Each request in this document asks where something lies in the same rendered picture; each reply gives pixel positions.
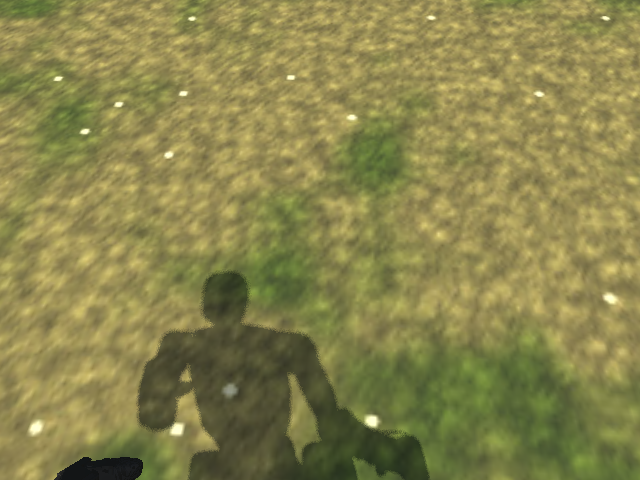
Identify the robot left hand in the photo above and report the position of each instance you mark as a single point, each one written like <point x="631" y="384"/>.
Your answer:
<point x="123" y="468"/>

